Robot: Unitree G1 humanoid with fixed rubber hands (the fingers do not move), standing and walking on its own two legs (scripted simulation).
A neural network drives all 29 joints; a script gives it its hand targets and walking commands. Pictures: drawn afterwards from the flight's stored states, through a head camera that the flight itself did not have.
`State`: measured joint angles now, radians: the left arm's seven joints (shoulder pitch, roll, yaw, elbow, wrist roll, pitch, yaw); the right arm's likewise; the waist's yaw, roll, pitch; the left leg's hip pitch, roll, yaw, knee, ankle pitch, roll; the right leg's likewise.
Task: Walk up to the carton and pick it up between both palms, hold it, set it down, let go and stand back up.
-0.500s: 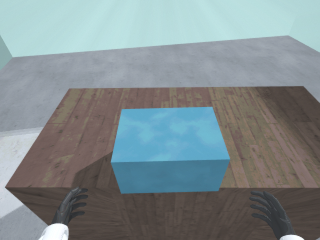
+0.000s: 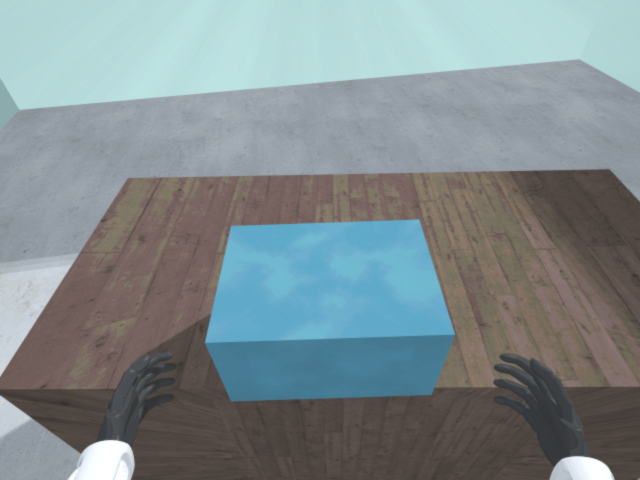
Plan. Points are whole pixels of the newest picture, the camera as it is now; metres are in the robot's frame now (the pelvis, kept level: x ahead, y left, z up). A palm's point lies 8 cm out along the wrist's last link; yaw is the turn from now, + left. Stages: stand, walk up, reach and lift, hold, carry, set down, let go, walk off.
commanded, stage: reach and lift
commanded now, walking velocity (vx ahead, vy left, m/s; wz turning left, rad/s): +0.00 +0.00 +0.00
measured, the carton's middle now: (328, 307) +0.39 +0.02 -0.02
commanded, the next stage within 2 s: none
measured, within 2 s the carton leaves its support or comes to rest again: neither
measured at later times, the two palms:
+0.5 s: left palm (132, 372) +0.25 +0.26 +0.03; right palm (524, 341) +0.28 -0.22 +0.06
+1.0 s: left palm (137, 292) +0.33 +0.26 +0.09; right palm (514, 273) +0.35 -0.22 +0.10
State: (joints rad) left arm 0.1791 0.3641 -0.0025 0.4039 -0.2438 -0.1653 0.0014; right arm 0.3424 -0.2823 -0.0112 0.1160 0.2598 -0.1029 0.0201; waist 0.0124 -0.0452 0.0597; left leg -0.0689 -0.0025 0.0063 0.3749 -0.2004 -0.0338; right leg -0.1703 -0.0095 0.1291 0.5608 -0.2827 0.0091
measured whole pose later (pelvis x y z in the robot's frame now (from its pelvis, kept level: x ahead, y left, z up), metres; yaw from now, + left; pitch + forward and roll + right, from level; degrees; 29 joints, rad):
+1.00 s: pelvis +0.01 +0.01 +0.00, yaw +0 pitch -2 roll +2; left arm -0.31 0.36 0.11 0.35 -0.28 0.26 0.01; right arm -0.35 -0.37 -0.04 0.40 0.37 0.18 0.00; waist 0.02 -0.05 0.04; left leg -0.16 0.01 0.01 0.40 -0.21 -0.04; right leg -0.24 0.00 0.13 0.52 -0.26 0.02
